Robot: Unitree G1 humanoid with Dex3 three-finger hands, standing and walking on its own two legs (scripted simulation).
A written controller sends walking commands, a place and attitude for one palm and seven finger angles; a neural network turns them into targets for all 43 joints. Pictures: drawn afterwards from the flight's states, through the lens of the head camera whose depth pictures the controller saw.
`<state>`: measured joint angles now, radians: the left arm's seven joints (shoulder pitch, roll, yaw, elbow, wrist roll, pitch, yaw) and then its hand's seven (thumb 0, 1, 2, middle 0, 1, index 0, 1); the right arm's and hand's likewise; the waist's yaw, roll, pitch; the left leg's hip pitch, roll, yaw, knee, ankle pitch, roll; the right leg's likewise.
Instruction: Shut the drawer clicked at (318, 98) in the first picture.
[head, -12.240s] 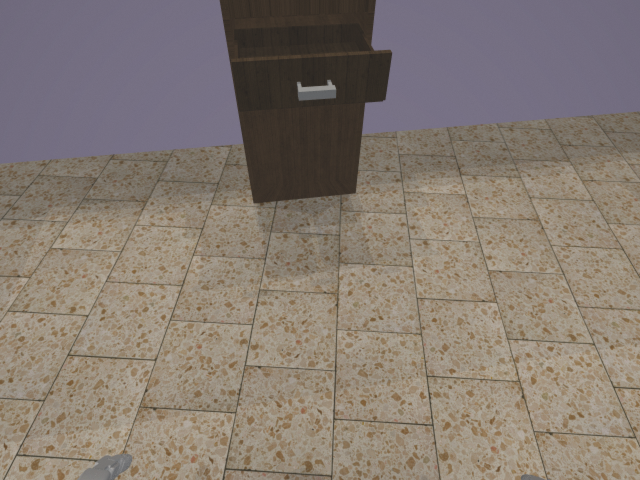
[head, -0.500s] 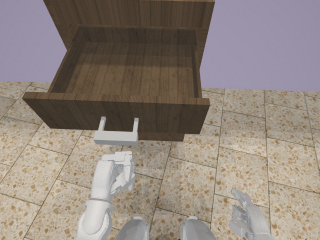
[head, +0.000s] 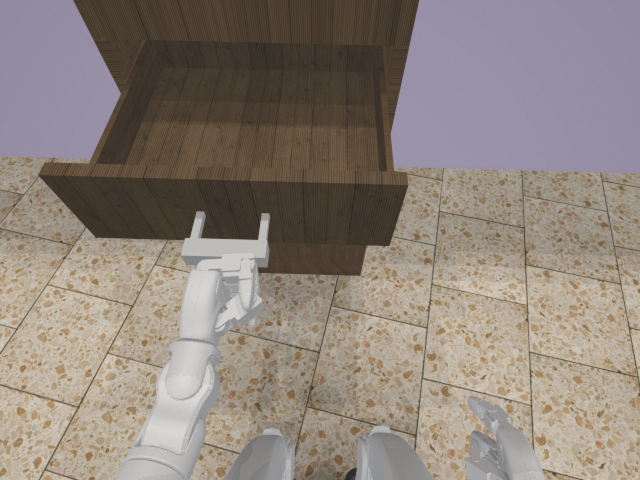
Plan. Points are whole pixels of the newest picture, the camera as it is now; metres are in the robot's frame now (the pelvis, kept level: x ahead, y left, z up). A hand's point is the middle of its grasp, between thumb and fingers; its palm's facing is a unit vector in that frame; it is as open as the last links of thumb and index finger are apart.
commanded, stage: push the drawer shut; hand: left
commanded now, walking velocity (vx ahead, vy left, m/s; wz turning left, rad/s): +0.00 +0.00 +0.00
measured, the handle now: (229, 236) +0.41 +0.13 +0.04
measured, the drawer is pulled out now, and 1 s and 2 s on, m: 0.27 0.14 0.02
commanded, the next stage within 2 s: none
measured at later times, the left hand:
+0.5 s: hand (261, 256) +0.38 +0.09 +0.03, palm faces -0.06 -1.00 -0.05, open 3.0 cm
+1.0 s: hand (266, 210) +0.45 +0.08 +0.03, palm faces -0.03 -1.00 -0.04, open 3.0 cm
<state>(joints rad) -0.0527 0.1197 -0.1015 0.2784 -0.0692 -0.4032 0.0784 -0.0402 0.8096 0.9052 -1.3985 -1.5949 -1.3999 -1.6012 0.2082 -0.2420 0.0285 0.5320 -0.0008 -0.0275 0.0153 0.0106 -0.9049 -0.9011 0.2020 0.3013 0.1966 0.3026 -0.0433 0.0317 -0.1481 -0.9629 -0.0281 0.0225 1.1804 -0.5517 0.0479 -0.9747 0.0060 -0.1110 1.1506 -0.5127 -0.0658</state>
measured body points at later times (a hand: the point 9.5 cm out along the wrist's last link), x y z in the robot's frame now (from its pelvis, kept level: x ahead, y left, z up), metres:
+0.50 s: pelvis -0.01 +0.01 +0.00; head +0.09 +0.00 +0.44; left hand +0.38 +0.14 +0.04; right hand +0.11 -0.24 -0.12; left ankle +0.01 +0.09 -0.64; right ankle +0.02 -0.08 -0.64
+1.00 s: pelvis -0.01 +0.01 +0.00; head +0.11 +0.01 +0.43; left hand +0.45 +0.14 +0.04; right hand +0.05 -0.24 -0.13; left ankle +0.01 +0.09 -0.64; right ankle +0.02 -0.08 -0.64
